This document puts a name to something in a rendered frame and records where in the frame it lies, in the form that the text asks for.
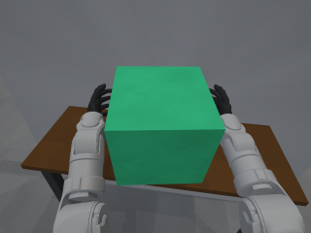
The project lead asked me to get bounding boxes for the left robot hand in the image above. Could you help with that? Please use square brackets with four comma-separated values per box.
[86, 84, 113, 117]

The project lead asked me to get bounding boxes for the table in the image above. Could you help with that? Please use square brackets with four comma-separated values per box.
[20, 106, 309, 233]

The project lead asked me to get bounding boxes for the right robot hand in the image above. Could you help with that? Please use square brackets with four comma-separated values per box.
[209, 84, 232, 116]

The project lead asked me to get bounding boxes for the right robot forearm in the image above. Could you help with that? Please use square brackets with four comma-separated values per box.
[220, 114, 305, 233]

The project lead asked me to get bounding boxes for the left robot forearm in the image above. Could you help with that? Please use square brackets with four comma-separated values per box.
[52, 112, 106, 233]

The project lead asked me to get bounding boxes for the robot left upper arm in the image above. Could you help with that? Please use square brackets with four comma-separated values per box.
[53, 201, 112, 233]

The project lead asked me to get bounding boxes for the carton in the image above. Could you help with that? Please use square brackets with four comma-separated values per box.
[104, 66, 225, 185]

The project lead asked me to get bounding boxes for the robot right upper arm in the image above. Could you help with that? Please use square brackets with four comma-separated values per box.
[238, 193, 305, 233]

